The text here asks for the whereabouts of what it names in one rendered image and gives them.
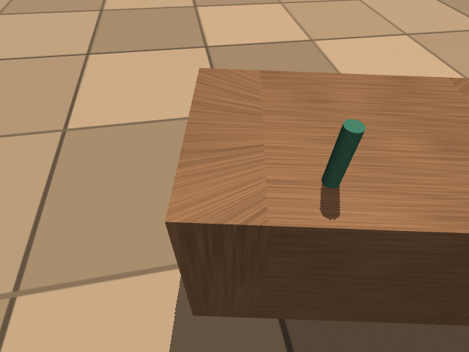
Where can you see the can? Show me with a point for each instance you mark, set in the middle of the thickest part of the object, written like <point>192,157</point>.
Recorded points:
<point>346,144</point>

